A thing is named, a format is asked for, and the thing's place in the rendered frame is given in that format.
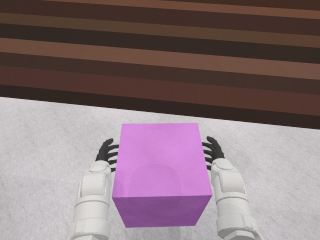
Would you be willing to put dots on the right robot hand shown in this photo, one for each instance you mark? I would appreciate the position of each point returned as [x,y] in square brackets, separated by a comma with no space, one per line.
[216,152]

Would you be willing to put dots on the robot left forearm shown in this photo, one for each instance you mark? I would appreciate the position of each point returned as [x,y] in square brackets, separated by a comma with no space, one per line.
[91,213]

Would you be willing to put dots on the carton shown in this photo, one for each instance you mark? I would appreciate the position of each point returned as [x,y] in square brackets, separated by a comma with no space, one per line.
[161,177]

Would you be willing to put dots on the robot right forearm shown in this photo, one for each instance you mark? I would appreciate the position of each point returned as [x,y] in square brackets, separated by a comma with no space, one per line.
[235,220]

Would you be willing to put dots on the left robot hand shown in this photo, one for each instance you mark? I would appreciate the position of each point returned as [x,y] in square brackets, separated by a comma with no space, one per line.
[103,154]

